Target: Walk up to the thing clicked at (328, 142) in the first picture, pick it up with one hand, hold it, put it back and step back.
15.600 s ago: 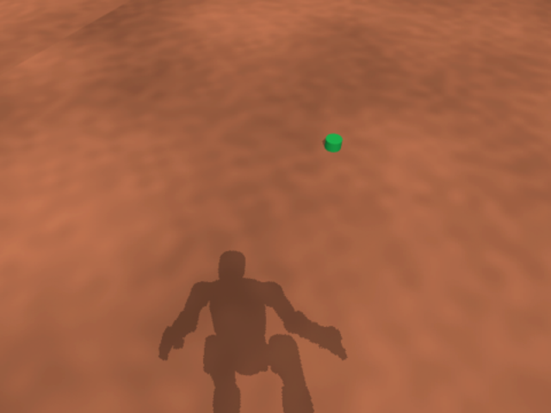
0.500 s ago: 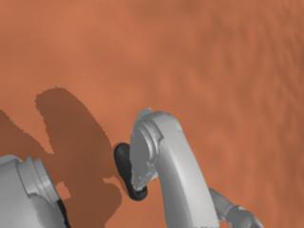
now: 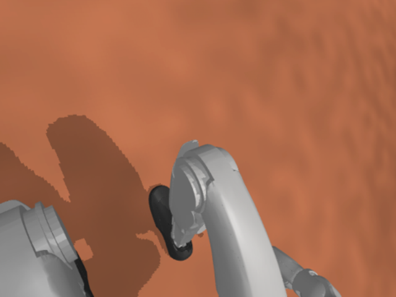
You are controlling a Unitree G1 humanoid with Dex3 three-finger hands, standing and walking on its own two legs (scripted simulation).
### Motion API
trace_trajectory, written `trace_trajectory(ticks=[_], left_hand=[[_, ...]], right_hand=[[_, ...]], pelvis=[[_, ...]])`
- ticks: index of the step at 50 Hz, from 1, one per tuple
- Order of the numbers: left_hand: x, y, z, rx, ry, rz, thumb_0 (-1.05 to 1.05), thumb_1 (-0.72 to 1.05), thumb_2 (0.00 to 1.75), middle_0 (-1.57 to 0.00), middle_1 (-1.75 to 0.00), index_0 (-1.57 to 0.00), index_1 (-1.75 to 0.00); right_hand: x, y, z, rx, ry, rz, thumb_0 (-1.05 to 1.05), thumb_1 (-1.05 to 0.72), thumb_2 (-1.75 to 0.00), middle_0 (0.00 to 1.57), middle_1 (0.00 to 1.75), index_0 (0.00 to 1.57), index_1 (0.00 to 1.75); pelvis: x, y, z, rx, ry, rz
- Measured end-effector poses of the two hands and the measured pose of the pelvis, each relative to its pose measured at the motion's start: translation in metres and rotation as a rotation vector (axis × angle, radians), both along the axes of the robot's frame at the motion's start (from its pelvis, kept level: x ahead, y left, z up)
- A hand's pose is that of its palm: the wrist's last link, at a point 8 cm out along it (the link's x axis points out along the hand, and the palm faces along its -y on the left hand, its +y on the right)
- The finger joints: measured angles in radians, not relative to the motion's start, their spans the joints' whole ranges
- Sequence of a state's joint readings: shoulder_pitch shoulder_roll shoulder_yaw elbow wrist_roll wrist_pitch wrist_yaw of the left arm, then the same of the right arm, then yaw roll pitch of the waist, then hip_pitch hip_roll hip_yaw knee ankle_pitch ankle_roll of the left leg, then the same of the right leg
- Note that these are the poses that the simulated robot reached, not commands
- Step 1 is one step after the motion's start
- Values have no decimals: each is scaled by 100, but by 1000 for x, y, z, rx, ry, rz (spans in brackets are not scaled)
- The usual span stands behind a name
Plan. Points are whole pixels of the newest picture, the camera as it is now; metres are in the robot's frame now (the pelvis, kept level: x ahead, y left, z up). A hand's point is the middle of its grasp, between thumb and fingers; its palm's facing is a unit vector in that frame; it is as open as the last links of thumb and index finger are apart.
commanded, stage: close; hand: left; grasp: from above
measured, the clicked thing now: out of the picture +0.45 +0.35 -0.27
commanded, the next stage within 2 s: settle in 0.32 s
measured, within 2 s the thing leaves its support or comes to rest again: leaves its support in 0.76 s
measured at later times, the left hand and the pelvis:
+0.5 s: hand out of the picture +0.43 +0.34 -0.25, palm faces -0.44 -0.17 -0.88, open 11.7 cm; pelvis +0.00 +0.00 +0.00, yaw +0 degrees
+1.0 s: hand out of the picture +0.43 +0.37 -0.20, palm faces -0.40 -0.15 -0.91, open 11.6 cm; pelvis +0.01 +0.00 +0.01, yaw +2 degrees
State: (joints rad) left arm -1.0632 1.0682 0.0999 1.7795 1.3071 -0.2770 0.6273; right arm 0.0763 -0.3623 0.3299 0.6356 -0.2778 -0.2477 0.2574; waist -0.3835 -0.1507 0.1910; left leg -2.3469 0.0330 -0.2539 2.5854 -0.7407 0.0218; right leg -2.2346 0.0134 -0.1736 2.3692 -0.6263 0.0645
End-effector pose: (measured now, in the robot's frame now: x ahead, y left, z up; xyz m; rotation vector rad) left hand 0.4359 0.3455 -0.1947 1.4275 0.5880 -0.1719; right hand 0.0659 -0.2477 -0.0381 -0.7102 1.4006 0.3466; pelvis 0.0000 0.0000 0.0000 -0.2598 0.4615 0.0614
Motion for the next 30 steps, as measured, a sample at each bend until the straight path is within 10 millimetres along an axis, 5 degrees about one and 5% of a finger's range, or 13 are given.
trace_trajectory(ticks=[30], left_hand=[[5, 2, 3, 1, -3, 34, 0, -26, 86, -35, -106, -39, -98]], right_hand=[[5, -4, 3, -13, 1, 0, 0, -92, -90, 20, 30, 20, 30]], pelvis=[[2, -1, 4, 3, 20, 4]])
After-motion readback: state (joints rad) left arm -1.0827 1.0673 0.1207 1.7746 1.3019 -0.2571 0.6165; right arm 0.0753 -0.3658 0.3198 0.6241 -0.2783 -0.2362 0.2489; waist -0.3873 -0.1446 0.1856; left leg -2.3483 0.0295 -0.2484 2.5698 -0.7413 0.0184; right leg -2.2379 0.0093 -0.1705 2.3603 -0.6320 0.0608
